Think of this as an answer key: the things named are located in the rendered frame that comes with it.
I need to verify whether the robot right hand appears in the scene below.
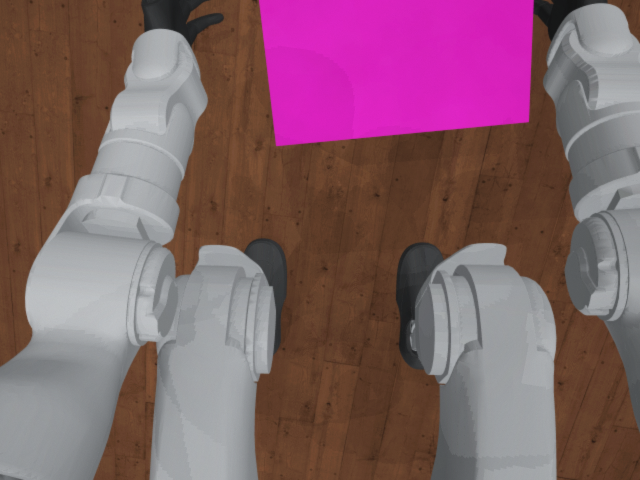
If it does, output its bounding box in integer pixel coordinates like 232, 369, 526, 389
533, 0, 608, 42

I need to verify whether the right robot upper arm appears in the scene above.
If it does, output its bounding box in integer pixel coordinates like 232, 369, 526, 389
565, 208, 640, 432

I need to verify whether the robot left forearm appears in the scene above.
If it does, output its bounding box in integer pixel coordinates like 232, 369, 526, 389
25, 29, 208, 328

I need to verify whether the robot shin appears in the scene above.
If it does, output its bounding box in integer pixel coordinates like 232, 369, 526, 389
410, 243, 556, 365
156, 245, 269, 355

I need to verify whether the robot left hand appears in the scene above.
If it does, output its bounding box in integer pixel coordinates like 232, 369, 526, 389
141, 0, 224, 48

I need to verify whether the left robot upper arm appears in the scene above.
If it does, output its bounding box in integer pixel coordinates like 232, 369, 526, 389
0, 231, 178, 480

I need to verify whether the carton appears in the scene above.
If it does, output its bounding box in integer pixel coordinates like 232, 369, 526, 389
259, 0, 534, 146

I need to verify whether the robot right forearm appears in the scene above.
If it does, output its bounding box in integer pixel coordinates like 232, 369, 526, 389
543, 3, 640, 222

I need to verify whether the left robot shin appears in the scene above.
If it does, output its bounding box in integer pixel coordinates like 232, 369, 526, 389
156, 245, 269, 355

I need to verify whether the right robot shin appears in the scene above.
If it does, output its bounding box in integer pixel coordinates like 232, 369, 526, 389
410, 243, 556, 365

